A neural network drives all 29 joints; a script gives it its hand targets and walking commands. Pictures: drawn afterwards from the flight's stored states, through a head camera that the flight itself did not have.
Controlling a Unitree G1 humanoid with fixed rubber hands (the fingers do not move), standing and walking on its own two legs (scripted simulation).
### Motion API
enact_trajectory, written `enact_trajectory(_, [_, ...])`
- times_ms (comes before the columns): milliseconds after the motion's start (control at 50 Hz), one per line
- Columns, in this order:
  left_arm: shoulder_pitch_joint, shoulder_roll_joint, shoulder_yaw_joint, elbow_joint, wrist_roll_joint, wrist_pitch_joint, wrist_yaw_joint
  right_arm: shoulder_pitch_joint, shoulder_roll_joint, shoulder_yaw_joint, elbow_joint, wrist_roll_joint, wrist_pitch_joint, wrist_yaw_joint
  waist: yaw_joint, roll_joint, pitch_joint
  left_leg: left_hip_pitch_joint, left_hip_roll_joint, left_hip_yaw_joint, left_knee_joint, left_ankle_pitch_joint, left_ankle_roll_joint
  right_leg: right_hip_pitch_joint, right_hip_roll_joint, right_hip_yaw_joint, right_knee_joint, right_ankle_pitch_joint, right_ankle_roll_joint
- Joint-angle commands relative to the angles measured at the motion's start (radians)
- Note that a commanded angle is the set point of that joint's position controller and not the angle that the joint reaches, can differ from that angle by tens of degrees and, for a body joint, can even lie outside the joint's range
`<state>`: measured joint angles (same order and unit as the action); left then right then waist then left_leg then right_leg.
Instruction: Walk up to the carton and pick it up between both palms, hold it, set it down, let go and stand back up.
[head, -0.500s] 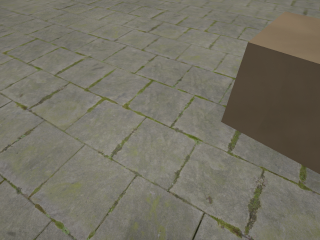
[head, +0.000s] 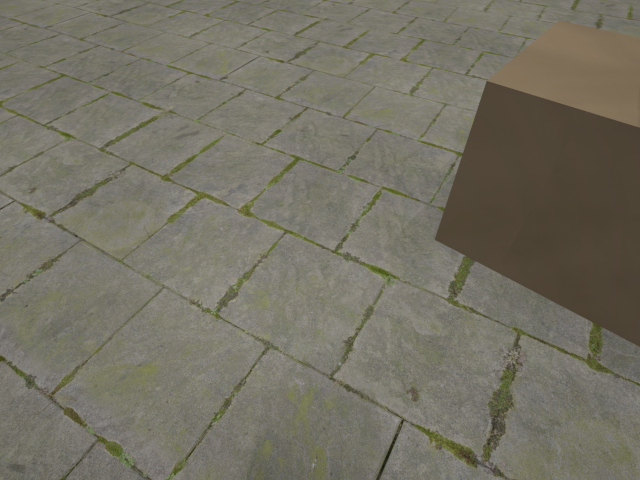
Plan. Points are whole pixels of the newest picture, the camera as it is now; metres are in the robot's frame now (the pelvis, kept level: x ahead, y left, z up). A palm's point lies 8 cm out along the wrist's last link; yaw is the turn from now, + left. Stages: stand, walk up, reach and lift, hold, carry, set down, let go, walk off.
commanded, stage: stand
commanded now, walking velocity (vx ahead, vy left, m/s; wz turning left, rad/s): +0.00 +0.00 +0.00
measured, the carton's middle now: out of the picture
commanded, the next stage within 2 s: walk up in 0.50 s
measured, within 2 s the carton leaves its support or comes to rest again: neither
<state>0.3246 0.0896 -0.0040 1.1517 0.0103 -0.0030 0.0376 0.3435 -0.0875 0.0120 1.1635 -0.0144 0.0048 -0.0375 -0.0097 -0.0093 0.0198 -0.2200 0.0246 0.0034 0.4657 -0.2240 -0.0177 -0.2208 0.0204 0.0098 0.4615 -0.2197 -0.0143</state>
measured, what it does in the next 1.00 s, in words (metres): lifts its right foot, turning right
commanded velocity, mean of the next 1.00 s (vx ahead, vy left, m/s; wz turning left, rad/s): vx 0.00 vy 0.00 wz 0.00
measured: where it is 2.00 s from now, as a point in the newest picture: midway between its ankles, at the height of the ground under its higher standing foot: (456, 421)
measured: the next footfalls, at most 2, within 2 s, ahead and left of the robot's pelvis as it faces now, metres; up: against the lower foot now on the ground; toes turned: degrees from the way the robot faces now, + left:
right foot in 1.12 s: +0.13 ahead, -0.31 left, +0.00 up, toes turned -29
left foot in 1.60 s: +0.50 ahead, -0.26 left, +0.00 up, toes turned -32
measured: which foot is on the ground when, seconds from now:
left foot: down 0.00-1.00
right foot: down 0.00-0.74, up 0.76-1.00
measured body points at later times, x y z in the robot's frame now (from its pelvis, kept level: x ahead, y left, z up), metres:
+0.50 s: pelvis +0.00 +0.00 +0.00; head +0.01 +0.00 +0.45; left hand -0.05 +0.20 -0.16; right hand -0.03 -0.19 -0.16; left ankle +0.02 +0.13 -0.74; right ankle +0.02 -0.11 -0.74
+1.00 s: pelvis +0.03 -0.06 -0.01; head +0.02 -0.07 +0.44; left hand +0.13 +0.23 -0.13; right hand -0.02 -0.32 -0.16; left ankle +0.02 +0.13 -0.74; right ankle +0.08 -0.24 -0.68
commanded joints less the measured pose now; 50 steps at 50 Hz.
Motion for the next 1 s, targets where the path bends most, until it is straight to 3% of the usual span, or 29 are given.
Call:
enact_trajectory(0, [0.083, 0.11, 0.027, -0.019, 0.0, -0.005, 0.003, 0.114, -0.078, -0.009, 0.004, 0.007, -0.012, -0.004, 0.01, 0.029, 0.057, -0.054, 0.038, -0.073, -0.104, -0.025, 0.025, -0.007, -0.08, 0.084, -0.106, -0.056, -0.023])
enact_trajectory(60, [0.13, 0.031, 0.008, 0.006, -0.005, -0.003, 0.005, 0.106, -0.06, -0.006, -0.003, 0.002, -0.019, -0.005, 0.014, -0.006, 0.065, -0.042, 0.049, -0.07, -0.087, -0.003, 0.035, -0.046, -0.08, 0.083, -0.122, -0.057, -0.026])
enact_trajectory(100, [0.083, 0.117, 0.034, -0.016, -0.005, 0.005, 0.008, 0.066, -0.088, -0.014, -0.019, -0.012, -0.02, -0.005, 0.03, 0.024, 0.113, -0.12, 0.046, -0.068, -0.123, -0.028, 0.03, -0.016, -0.079, 0.08, -0.113, -0.033, -0.025])
enact_trajectory(120, [0.052, 0.062, 0.019, -0.023, 0.007, -0.001, 0.011, 0.086, -0.11, -0.023, -0.013, 0.003, -0.017, -0.007, 0.005, 0.002, 0.122, -0.101, 0.05, -0.071, -0.12, -0.014, 0.026, -0.033, -0.087, 0.073, -0.103, 0.002, -0.033])
enact_trajectory(220, [0.099, 0.059, 0.018, -0.009, -0.005, -0.008, 0.004, 0.102, -0.066, -0.012, -0.017, 0.004, -0.013, -0.008, 0.009, 0.052, 0.088, -0.067, 0.051, -0.089, -0.127, -0.04, 0.039, -0.038, -0.067, 0.061, -0.084, 0.005, -0.014])
enact_trajectory(240, [0.116, 0.073, 0.016, 0.001, 0.006, -0.004, 0.005, 0.102, -0.079, -0.015, -0.015, -0.001, -0.01, -0.007, 0.021, 0.019, 0.096, -0.089, 0.059, -0.113, -0.148, -0.079, 0.044, -0.025, -0.068, 0.048, -0.099, -0.023, -0.017])
enact_trajectory(280, [0.12, 0.041, 0.006, 0.004, -0.002, -0.004, 0.003, 0.104, -0.114, -0.025, -0.012, 0.002, -0.01, -0.005, 0.014, 0.041, 0.118, -0.079, 0.049, -0.097, -0.156, -0.08, 0.035, -0.052, -0.072, 0.056, -0.076, -0.036, -0.009])
enact_trajectory(320, [0.078, 0.087, 0.018, -0.016, 0.005, -0.008, -0.002, 0.089, -0.062, -0.015, -0.03, 0.002, -0.011, 0.007, 0.009, -0.021, 0.095, -0.041, 0.035, -0.089, -0.12, -0.018, 0.037, -0.056, -0.063, 0.059, -0.087, -0.037, -0.019])
enact_trajectory(340, [0.104, 0.072, 0.014, -0.012, 0.005, -0.011, -0.005, 0.086, -0.112, -0.026, -0.024, -0.003, -0.009, -0.004, 0.019, 0.055, 0.072, -0.012, 0.058, -0.088, -0.13, -0.061, 0.04, -0.083, -0.077, 0.069, -0.104, -0.046, -0.016])
enact_trajectory(400, [0.097, 0.067, 0.011, -0.01, 0.003, -0.003, 0.012, 0.081, -0.07, -0.019, -0.033, 0.0, -0.015, 0.004, -0.015, -0.029, 0.094, -0.012, 0.036, -0.064, -0.102, -0.009, 0.04, -0.085, -0.084, 0.092, -0.138, -0.082, -0.011])
enact_trajectory(440, [0.139, 0.115, 0.022, 0.004, -0.003, -0.008, 0.0, 0.125, -0.051, -0.016, -0.025, 0.004, -0.014, 0.008, 0.012, -0.047, 0.059, 0.015, 0.02, -0.052, -0.087, 0.0, 0.029, -0.074, -0.084, 0.096, -0.147, -0.108, -0.016])
enact_trajectory(520, [0.122, 0.056, 0.006, -0.018, 0.001, -0.013, 0.005, 0.106, -0.039, -0.01, -0.02, 0.004, -0.006, 0.003, -0.002, 0.025, 0.111, -0.04, 0.035, -0.063, -0.094, -0.001, 0.037, -0.084, -0.093, 0.099, -0.136, -0.065, -0.019])
enact_trajectory(560, [0.116, 0.049, 0.005, -0.02, -0.001, -0.022, -0.001, 0.107, -0.052, -0.01, -0.023, 0.003, -0.008, 0.0, -0.002, -0.03, 0.065, -0.015, 0.048, -0.063, -0.075, 0.046, 0.041, -0.044, -0.084, 0.079, -0.128, -0.02, -0.023])
enact_trajectory(580, [0.151, 0.019, -0.001, -0.004, -0.004, -0.019, 0.0, 0.09, -0.082, -0.02, -0.028, -0.003, -0.014, 0.0, 0.013, 0.028, 0.059, -0.023, 0.046, -0.057, -0.08, 0.019, 0.04, -0.041, -0.089, 0.092, -0.145, -0.02, -0.025])
enact_trajectory(620, [0.131, 0.114, 0.023, -0.011, 0.005, -0.012, 0.003, 0.106, -0.025, -0.01, -0.024, 0.009, -0.017, 0.006, -0.001, -0.053, 0.086, -0.037, 0.028, -0.046, -0.078, 0.014, 0.017, -0.056, -0.087, 0.091, -0.146, -0.086, -0.015])
enact_trajectory(660, [0.093, 0.119, 0.029, -0.021, 0.003, -0.012, 0.006, 0.134, -0.063, -0.016, -0.009, 0.0, -0.02, -0.005, -0.014, 0.018, 0.092, -0.023, 0.047, -0.046, -0.099, 0.036, 0.022, -0.052, -0.094, 0.093, -0.13, -0.032, -0.023])
enact_trajectory(680, [0.008, 0.305, 0.086, -0.139, 0.017, -0.006, -0.03, 0.083, -0.317, -0.079, -0.119, -0.02, -0.057, -0.03, -0.056, 0.073, 0.05, 0.199, 0.137, -0.097, -0.078, -0.342, 0.123, -0.378, -0.046, 0.192, 0.045, -0.457, -0.052])
enact_trajectory(700, [-0.053, 0.27, 0.096, -0.191, 0.016, -0.008, -0.043, 0.106, -0.356, -0.096, -0.105, -0.032, -0.061, -0.041, -0.079, 0.26, 0.077, 0.266, 0.303, -0.254, -0.232, -0.523, 0.18, -0.505, 0.007, 0.048, 0.282, -0.369, 0.002])
enact_trajectory(720, [-0.048, 0.241, 0.095, -0.186, 0.021, -0.005, -0.049, 0.111, -0.348, -0.098, -0.111, -0.028, -0.064, -0.052, -0.082, 0.266, 0.093, 0.24, 0.438, -0.343, -0.316, -0.545, 0.241, -0.548, -0.042, 0.043, 0.494, -0.304, 0.035])
enact_trajectory(740, [-0.117, 0.236, 0.094, -0.204, 0.044, -0.002, -0.057, 0.093, -0.322, -0.092, -0.132, -0.04, -0.066, -0.06, -0.086, 0.173, 0.151, 0.145, 0.471, -0.366, -0.301, -0.467, 0.266, -0.535, -0.102, 0.058, 0.595, -0.302, 0.052])
enact_trajectory(760, [-0.11, 0.232, 0.1, -0.219, 0.06, 0.0, -0.069, 0.081, -0.291, -0.093, -0.154, -0.037, -0.072, -0.066, -0.06, 0.126, 0.118, 0.118, 0.468, -0.34, -0.292, -0.42, 0.269, -0.507, -0.129, 0.07, 0.632, -0.277, 0.051])
enact_trajectory(780, [-0.056, 0.221, 0.105, -0.213, 0.064, 0.016, -0.077, 0.017, -0.263, -0.084, -0.202, -0.06, -0.079, -0.064, 0.001, 0.098, 0.149, 0.099, 0.488, -0.321, -0.294, -0.429, 0.251, -0.547, -0.166, 0.085, 0.674, -0.234, 0.068])
enact_trajectory(800, [0.029, 0.216, 0.106, -0.17, 0.075, 0.015, -0.077, -0.012, -0.253, -0.087, -0.213, -0.053, -0.085, -0.056, 0.03, 0.072, 0.085, 0.144, 0.447, -0.219, -0.28, -0.403, 0.217, -0.53, -0.158, 0.052, 0.666, -0.193, 0.093])
enact_trajectory(820, [-0.001, 0.19, 0.1, -0.195, 0.062, 0.018, -0.084, -0.048, -0.291, -0.087, -0.232, -0.068, -0.093, -0.054, 0.044, 0.117, 0.092, 0.116, 0.449, -0.171, -0.276, -0.398, 0.225, -0.51, -0.178, 0.056, 0.653, -0.177, 0.094])
enact_trajectory(840, [-0.011, 0.209, 0.104, -0.2, 0.073, 0.025, -0.091, -0.033, -0.267, -0.081, -0.228, -0.072, -0.094, -0.05, 0.043, 0.083, 0.096, 0.107, 0.467, -0.148, -0.279, -0.436, 0.22, -0.498, -0.186, 0.036, 0.663, -0.145, 0.096])
enact_trajectory(880, [-0.067, 0.19, 0.105, -0.216, 0.06, 0.029, -0.111, -0.024, -0.286, -0.081, -0.232, -0.077, -0.089, -0.056, 0.04, 0.106, 0.167, 0.058, 0.41, -0.016, -0.315, -0.44, 0.174, -0.492, -0.181, 0.03, 0.569, -0.076, 0.09])
enact_trajectory(920, [-0.116, 0.184, 0.098, -0.247, 0.045, 0.033, -0.132, -0.039, -0.291, -0.08, -0.246, -0.085, -0.096, -0.05, 0.042, 0.174, 0.173, -0.003, 0.388, 0.084, -0.305, -0.43, 0.154, -0.428, -0.184, -0.03, 0.491, -0.007, 0.072])
enact_trajectory(940, [-0.073, 0.175, 0.09, -0.257, 0.027, 0.031, -0.137, -0.095, -0.344, -0.095, -0.259, -0.094, -0.1, -0.034, 0.081, 0.249, 0.138, -0.024, 0.386, 0.141, -0.305, -0.466, 0.141, -0.324, -0.214, -0.013, 0.415, -0.014, 0.069])
enact_trajectory(980, [-0.073, 0.213, 0.098, -0.259, 0.015, 0.014, -0.134, -0.119, -0.351, -0.093, -0.263, -0.091, -0.09, -0.024, 0.078, 0.192, 0.149, -0.038, 0.352, 0.218, -0.249, -0.448, 0.137, -0.23, -0.17, -0.085, 0.31, 0.031, 0.051])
